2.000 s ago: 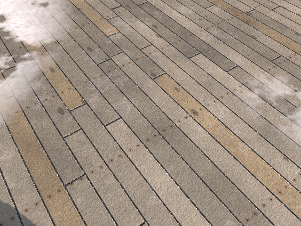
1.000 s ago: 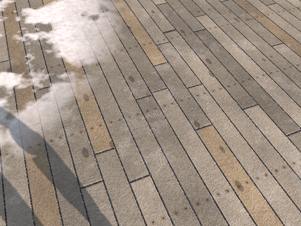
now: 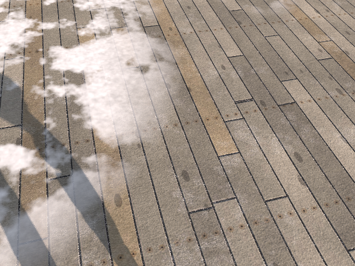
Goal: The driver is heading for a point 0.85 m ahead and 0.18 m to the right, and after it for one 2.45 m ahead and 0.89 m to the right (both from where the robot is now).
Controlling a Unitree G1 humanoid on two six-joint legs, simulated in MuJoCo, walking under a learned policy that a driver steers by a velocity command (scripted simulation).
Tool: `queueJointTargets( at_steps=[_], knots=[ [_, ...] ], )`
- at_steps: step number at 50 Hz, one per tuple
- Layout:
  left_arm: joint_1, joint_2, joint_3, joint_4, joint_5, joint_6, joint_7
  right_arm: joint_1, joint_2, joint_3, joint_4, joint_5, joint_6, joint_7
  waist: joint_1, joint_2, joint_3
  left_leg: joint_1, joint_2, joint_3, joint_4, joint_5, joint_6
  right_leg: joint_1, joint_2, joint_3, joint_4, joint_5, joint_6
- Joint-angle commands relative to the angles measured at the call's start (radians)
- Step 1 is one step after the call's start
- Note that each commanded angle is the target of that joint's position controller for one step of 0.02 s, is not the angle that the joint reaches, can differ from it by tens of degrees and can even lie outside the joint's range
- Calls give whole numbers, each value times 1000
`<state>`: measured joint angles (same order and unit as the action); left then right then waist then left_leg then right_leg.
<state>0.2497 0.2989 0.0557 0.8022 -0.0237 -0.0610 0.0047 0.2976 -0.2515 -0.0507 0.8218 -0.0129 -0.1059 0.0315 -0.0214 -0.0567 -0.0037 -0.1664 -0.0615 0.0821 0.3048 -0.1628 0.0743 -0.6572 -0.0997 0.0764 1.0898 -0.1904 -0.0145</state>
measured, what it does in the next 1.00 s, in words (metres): walks ahead, turning right: right foot, then left foot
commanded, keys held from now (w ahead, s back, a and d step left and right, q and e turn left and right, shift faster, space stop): w+e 0.52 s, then w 0.48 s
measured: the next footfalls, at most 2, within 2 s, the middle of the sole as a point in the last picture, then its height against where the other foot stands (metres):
right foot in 0.34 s outside the picture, level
left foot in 0.84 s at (186, 228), level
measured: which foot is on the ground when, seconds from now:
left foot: down 0.00-0.36, up 0.38-0.82, down 0.84-1.00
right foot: up 0.00-0.32, down 0.34-0.86, up 0.88-1.00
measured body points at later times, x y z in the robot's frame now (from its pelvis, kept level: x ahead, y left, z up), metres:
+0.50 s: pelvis +0.27 -0.08 -0.01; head +0.30 -0.09 +0.44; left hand +0.46 +0.15 -0.11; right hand +0.31 -0.38 -0.12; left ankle +0.25 +0.10 -0.65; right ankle +0.29 -0.15 -0.75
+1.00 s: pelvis +0.55 -0.10 -0.01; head +0.58 -0.09 +0.44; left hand +0.74 +0.11 -0.13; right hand +0.56 -0.39 -0.11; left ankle +0.62 -0.03 -0.75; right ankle +0.43 -0.20 -0.66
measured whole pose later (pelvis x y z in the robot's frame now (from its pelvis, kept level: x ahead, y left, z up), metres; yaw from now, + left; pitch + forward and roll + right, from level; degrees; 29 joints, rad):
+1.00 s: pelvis +0.55 -0.10 -0.01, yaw -23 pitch +2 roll +0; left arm 0.31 0.28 0.05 0.74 -0.01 -0.06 0.00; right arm 0.24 -0.26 -0.05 0.76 0.00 -0.10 0.03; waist -0.01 -0.04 0.01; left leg -0.31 -0.05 0.03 0.45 -0.17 0.06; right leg -0.45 -0.01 0.05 1.15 -0.35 -0.04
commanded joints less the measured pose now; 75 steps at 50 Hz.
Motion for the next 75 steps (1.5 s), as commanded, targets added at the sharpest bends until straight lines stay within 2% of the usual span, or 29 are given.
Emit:
queueJointTargets(
  at_steps=[1,11,14,16,17,18,19,20,21,23,27,32,37,41,42,43,44,45,47,52,59,65,67,69,70,71,72,73,75],
  knots=[
    [34,39,17,-47,2,2,3,-35,-123,-30,-39,-5,-23,-14,29,110,24,16,284,-137,-174,274,138,-80,-14,73,-66,148,10],
    [-247,-7,-6,-190,4,-8,-60,68,-170,-35,40,15,23,-41,-73,86,101,284,341,17,-108,382,83,-160,15,-70,-430,207,-35],
    [-223,15,6,-224,2,-4,-77,38,-204,-43,30,21,45,-52,-28,130,51,306,343,69,30,747,53,-23,79,-160,-454,59,-80],
    [-46,76,40,-197,0,2,-73,16,-229,-50,19,22,58,-63,78,161,-62,264,321,101,290,1000,26,241,158,-203,-482,15,-130],
    [119,139,74,-159,2,5,-56,1,-225,-47,6,26,55,-67,166,121,-146,111,277,116,527,869,-10,519,158,-143,-559,89,-176],
    [207,258,103,-144,6,12,-34,70,-122,-14,-38,-3,33,-57,136,-105,-256,-298,153,111,908,188,-63,913,-97,277,-555,113,-308],
    [200,251,90,-169,7,1,-34,77,-89,7,-61,0,-13,-33,102,-156,-402,-551,-2,-109,1129,-420,-79,1087,-263,767,-731,19,-447],
    [195,177,70,-165,17,-3,-35,-47,-166,-17,-89,38,-41,-17,152,-58,-325,-650,67,-206,1148,-349,-55,1038,-222,648,-766,-2,-380],
    [137,141,59,-168,13,-6,-34,-98,-160,-12,-114,50,-51,-14,119,-7,-189,-657,107,-184,1070,-259,-40,880,-182,491,-774,55,-335],
    [11,89,41,-200,16,-7,-34,-86,-159,-23,-101,15,-37,-28,28,67,-71,-535,174,-169,904,-170,-57,605,-99,311,-812,225,-284],
    [-5,109,44,-201,17,-16,-19,-66,-121,-23,-111,-5,7,-35,-14,25,-40,-453,172,-136,756,-67,-123,423,-41,198,-867,362,-290],
    [77,112,41,-151,9,-12,-1,-243,-73,1,-146,2,0,-27,70,-21,-16,-397,131,-109,375,254,-132,417,13,102,-857,270,-215],
    [136,129,44,-107,5,-9,-2,-344,-114,-8,-188,18,-18,-4,108,-35,24,-423,110,-127,231,225,-82,560,-76,198,-802,182,-207],
    [102,130,45,-99,8,7,4,-204,-154,-31,-162,15,-30,-1,19,-57,-20,-237,65,-81,147,108,-10,629,-72,208,-652,438,-160],
    [93,101,33,-108,15,8,3,-72,-192,-48,-133,6,-32,-7,-40,-27,-126,-25,111,-118,169,155,33,571,-13,159,-476,486,-131],
    [149,50,13,-125,34,2,4,83,-261,-64,-117,-4,-31,-10,-67,122,-285,305,302,-355,206,174,128,341,86,90,-161,215,-82],
    [257,1,-3,-120,6,-13,1,158,-282,-74,-76,6,-19,0,-39,406,-356,529,451,-781,56,-98,249,11,207,51,113,-371,-25],
    [184,95,14,-114,-9,-19,-1,145,-194,-51,-81,30,-17,1,-72,269,-255,476,435,-808,-3,-318,212,-108,146,115,210,-365,-29],
    [15,114,19,-153,4,-22,-3,9,-146,-30,-107,16,-3,-4,-48,106,-52,208,364,-564,-44,-192,156,-113,55,37,160,-189,-30],
    [39,48,17,-146,17,-7,-3,-28,-132,-21,-90,13,-12,-5,22,150,-12,21,272,-338,-133,130,164,-3,-10,-7,-18,-61,2],
    [-173,4,1,-195,17,-20,-13,58,-173,-27,-32,28,9,-23,-44,124,29,61,233,-186,-154,242,126,-3,6,-50,-400,250,25],
    [-304,17,2,-248,3,-37,-47,124,-195,-33,17,35,38,-29,-70,134,71,197,306,-213,-86,264,113,2,42,-63,-552,185,-13],
    [-256,42,12,-240,7,-41,-52,106,-212,-39,20,36,46,-35,-29,150,42,229,314,-209,-17,410,93,95,68,-80,-586,117,-43],
    [-20,112,48,-172,16,-40,-39,76,-201,-33,12,34,53,-39,94,131,-113,154,240,-141,254,629,49,456,98,-109,-620,156,-100],
    [173,189,68,-139,29,-36,-26,74,-150,-11,-18,8,48,-41,160,11,-275,-62,178,-97,574,340,11,777,-99,107,-578,218,-171],
    [198,249,77,-120,26,-33,-32,216,-31,25,-23,14,26,-30,84,-254,-395,-457,3,-115,893,-378,-45,1089,-305,566,-675,28,-331],
    [207,148,55,-122,16,-29,-31,146,-143,0,-10,36,9,-23,133,-139,-356,-573,51,-218,990,-411,-35,1050,-281,625,-756,-143,-302],
    [130,119,40,-128,15,-29,-28,36,-186,-14,-46,53,-1,-19,124,-85,-196,-623,99,-190,990,-317,-26,910,-244,478,-783,-122,-257],
    [12,82,26,-136,25,-29,-33,-32,-163,-15,-59,29,1,-24,61,8,-58,-550,169,-157,890,-174,-41,648,-169,299,-841,70,-232]
  ],
)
